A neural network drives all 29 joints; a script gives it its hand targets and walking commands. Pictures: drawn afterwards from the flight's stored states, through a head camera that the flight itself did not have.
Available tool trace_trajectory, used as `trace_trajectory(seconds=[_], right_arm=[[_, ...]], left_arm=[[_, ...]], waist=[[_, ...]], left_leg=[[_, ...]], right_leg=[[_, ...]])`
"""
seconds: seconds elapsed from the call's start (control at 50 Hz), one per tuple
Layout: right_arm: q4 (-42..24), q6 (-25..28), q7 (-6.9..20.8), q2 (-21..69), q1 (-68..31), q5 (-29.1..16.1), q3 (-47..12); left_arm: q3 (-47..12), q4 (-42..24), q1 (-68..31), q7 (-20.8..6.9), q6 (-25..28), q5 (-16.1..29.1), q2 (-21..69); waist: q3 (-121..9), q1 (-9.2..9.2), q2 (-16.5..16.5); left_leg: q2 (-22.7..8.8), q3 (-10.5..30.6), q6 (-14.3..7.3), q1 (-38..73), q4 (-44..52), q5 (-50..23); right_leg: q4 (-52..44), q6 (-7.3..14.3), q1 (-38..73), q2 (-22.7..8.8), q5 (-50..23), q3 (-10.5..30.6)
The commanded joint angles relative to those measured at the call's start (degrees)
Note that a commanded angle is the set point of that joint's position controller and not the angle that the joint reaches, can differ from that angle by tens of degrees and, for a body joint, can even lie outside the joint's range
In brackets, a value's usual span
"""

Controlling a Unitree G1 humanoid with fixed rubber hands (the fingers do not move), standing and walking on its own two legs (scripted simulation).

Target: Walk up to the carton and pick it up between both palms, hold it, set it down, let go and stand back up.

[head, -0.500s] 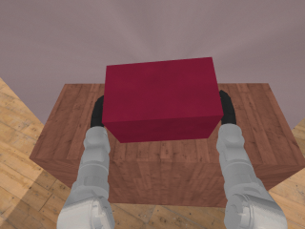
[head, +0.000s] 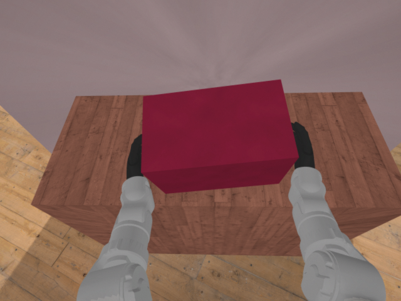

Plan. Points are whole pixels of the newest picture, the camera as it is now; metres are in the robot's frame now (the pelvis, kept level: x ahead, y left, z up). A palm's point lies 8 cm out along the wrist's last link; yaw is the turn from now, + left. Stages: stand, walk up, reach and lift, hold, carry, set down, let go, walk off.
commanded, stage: set down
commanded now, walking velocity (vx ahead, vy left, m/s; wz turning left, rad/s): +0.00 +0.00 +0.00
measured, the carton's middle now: (216, 143) +0.44 -0.03 +0.02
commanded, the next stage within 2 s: none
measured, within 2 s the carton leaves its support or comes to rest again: rests again in 1.18 s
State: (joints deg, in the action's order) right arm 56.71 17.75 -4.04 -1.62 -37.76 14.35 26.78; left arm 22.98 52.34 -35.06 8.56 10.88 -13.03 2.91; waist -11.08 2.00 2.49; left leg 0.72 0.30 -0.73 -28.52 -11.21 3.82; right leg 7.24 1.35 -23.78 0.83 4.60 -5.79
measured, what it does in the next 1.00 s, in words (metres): stands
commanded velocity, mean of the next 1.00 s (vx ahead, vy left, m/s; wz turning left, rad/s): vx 0.00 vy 0.00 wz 0.00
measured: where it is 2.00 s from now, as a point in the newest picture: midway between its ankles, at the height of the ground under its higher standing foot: outside the picture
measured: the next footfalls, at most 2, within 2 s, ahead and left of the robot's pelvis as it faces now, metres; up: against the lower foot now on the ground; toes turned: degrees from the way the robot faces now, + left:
none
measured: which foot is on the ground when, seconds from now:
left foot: down 0.00-1.00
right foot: down 0.00-1.00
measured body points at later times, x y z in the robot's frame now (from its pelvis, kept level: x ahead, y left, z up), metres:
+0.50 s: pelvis -0.03 -0.02 +0.00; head +0.07 -0.03 +0.44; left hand +0.42 +0.15 +0.04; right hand +0.41 -0.21 +0.04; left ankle -0.02 +0.10 -0.75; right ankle -0.05 -0.10 -0.75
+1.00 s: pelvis -0.01 -0.01 -0.01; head +0.13 -0.02 +0.42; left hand +0.43 +0.15 -0.03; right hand +0.41 -0.21 -0.03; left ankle -0.02 +0.10 -0.75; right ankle -0.05 -0.10 -0.75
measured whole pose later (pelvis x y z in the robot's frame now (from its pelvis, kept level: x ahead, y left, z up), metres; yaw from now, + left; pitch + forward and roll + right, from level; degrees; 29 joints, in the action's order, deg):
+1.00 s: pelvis -0.01 -0.01 -0.01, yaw -1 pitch +32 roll +0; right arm 58.6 18.7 -4.6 -2.3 -40.8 19.7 30.9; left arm 24.9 66.5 -44.4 5.7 21.0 -10.5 -1.1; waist -15.7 -0.5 1.7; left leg 0.0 -0.8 -0.7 -39.5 -8.5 0.6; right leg 7.2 1.8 -36.5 1.5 2.3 -4.6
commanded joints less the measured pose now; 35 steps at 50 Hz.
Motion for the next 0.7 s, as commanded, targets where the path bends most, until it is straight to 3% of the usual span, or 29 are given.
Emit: trace_trajectory(seconds=[0.0, 0.1, 0.12, 0.14, 0.16, 0.36, 0.5, 0.68], right_arm=[[-4.0, 3.5, 11.2, 26.7, -32.7, 5.1, -19.4], [-2.2, 2.5, 11.1, 25.8, -34.2, 5.2, -18.3], [-1.8, 1.5, 11.4, 27.1, -38.9, 6.7, -19.0], [-1.2, 1.0, 12.0, 26.7, -38.1, 6.8, -18.8], [-0.3, 0.8, 12.2, 27.0, -38.3, 6.7, -17.9], [-2.8, -4.1, 11.7, 26.5, -40.1, 11.8, -9.5], [-7.3, -4.7, 10.7, 27.5, -39.3, 15.8, -6.1], [-6.3, 0.5, 9.8, 31.6, -37.4, 18.2, -7.4]], left_arm=[[-23.7, -6.9, -39.5, -9.8, 6.6, -1.2, 30.4], [-21.9, -3.6, -42.2, -9.9, 8.2, -0.6, 27.2], [-19.3, -1.5, -51.5, -10.4, 8.3, 1.6, 25.2], [-19.5, -1.0, -50.5, -10.3, 8.1, 1.6, 24.8], [-19.0, -0.5, -50.7, -10.4, 8.2, 1.3, 24.5], [-9.7, 5.1, -50.1, -13.1, 6.2, -0.9, 16.5], [-7.3, 4.1, -49.5, -14.0, 6.1, -3.0, 16.2], [-9.0, 3.4, -48.3, -13.2, 8.7, -5.4, 21.6]], waist=[[-45.9, 2.82, -0.8], [-45.9, 2.42, -1.4], [-44.1, -2.15, -3.7], [-43.0, -1.13, -3.1], [-41.9, -2.18, -2.0], [-35.5, -0.29, -3.2], [-37.5, 1.03, -2.9], [-46.0, 0.32, -1.9]], left_leg=[[-1.3, 2.8, 3.9, 26.3, -8.9, -35.8], [-1.0, 2.5, 3.1, 21.4, -7.4, -30.7], [-2.9, 3.7, 1.7, 23.4, -5.0, -24.8], [-2.8, 2.7, 2.1, 24.9, -5.4, -23.9], [-2.6, 3.0, 1.8, 23.0, -5.1, -22.5], [-1.5, 1.9, -2.1, 8.2, 0.8, -8.4], [-1.4, 2.0, -2.2, 7.7, 1.3, -10.0], [-1.6, 1.7, -2.3, 5.4, 0.4, -17.6]], right_leg=[[8.4, -1.9, 18.6, 1.4, -41.0, 2.6], [9.4, -2.2, 21.2, 0.8, -41.5, 3.0], [8.4, -2.4, 17.6, 0.9, -33.3, 2.5], [8.2, -2.3, 17.3, 1.0, -31.9, 2.8], [7.8, -2.0, 16.9, 0.6, -29.8, 2.9], [9.6, -3.3, 29.7, -1.9, -28.7, 3.7], [9.9, -3.7, 32.2, -2.3, -32.9, 2.8], [11.7, -3.3, 33.4, -2.9, -43.6, 3.0]])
